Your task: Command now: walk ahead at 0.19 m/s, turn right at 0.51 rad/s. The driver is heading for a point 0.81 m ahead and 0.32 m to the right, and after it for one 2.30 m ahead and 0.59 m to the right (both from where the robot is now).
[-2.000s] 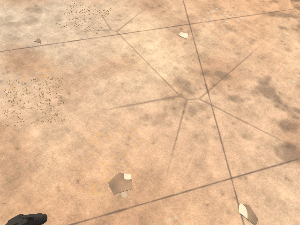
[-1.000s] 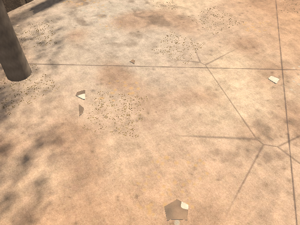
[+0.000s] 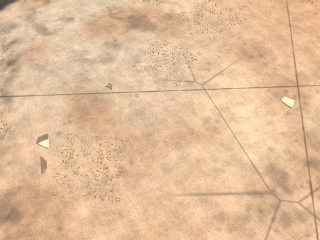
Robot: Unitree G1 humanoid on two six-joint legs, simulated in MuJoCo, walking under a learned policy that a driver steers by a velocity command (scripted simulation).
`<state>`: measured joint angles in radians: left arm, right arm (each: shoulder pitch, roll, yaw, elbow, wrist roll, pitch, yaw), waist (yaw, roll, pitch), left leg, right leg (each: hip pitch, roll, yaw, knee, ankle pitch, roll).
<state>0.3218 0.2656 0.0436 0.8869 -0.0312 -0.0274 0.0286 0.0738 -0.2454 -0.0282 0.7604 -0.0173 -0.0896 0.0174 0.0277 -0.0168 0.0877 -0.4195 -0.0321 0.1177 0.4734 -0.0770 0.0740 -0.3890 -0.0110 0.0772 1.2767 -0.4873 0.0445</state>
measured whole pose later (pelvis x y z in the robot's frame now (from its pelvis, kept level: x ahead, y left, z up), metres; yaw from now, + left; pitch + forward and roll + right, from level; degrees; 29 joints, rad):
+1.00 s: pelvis +0.14 -0.03 +0.01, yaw -40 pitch +1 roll -1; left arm 0.16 0.33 0.07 0.57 0.00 0.05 0.03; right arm 0.17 -0.26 -0.05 0.79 0.00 0.00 -0.01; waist -0.03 -0.04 0.05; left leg -0.26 0.00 -0.03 0.48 -0.23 0.01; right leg -0.43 0.08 0.15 1.01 -0.49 0.07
